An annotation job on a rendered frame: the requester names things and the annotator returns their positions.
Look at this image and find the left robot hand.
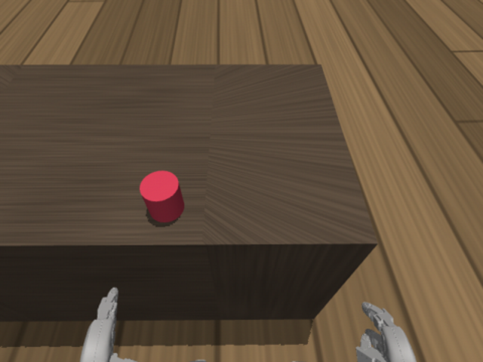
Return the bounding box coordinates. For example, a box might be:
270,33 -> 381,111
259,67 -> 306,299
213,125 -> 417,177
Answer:
80,287 -> 137,362

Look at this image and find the right robot hand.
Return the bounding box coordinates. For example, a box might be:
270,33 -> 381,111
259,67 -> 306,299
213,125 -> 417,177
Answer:
356,302 -> 417,362

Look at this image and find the can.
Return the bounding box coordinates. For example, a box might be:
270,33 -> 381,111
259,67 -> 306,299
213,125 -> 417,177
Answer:
140,170 -> 184,222

